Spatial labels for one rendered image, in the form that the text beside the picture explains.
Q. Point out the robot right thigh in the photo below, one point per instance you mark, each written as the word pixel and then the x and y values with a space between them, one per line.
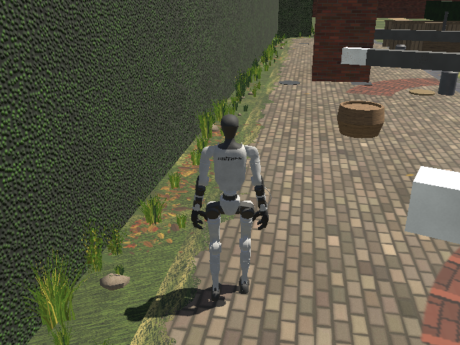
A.
pixel 246 215

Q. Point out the right robot hand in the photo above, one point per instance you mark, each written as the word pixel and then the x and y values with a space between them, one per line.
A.
pixel 263 221

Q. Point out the humanoid robot torso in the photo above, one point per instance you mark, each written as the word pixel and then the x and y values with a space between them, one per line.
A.
pixel 229 168

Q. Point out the right robot forearm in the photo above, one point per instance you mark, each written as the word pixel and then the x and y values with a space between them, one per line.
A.
pixel 260 194

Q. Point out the robot left upper arm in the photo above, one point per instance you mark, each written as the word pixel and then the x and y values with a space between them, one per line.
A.
pixel 206 153

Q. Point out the left robot hand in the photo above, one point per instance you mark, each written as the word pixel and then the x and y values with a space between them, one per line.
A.
pixel 196 220

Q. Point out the robot right upper arm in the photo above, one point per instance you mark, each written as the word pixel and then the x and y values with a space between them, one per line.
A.
pixel 252 152

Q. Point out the left robot forearm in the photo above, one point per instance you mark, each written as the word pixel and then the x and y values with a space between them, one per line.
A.
pixel 198 197

